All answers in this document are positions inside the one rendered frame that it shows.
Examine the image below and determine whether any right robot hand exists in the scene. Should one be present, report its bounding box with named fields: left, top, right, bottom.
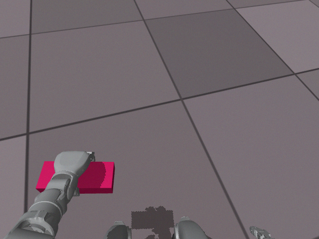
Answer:
left=250, top=226, right=275, bottom=239

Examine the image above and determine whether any carton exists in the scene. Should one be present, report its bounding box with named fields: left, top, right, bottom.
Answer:
left=36, top=161, right=115, bottom=194

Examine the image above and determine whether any left robot hand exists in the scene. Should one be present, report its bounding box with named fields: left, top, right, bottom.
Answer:
left=54, top=151, right=95, bottom=196

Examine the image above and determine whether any left robot arm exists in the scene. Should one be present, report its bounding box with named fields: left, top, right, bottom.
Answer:
left=3, top=171, right=78, bottom=239

